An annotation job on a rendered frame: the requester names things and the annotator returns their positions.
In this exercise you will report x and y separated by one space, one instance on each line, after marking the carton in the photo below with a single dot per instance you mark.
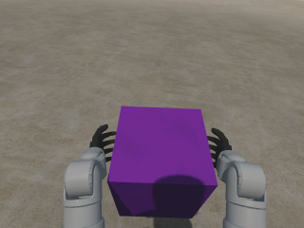
161 164

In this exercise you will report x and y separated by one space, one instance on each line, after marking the left robot hand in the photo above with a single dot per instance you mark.
98 137

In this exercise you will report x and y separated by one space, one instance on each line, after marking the right robot hand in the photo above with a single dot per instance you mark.
222 144

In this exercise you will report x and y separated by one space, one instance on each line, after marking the right robot forearm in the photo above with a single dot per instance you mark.
245 191

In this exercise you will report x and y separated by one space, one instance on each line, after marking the left robot forearm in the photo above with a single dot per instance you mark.
83 190

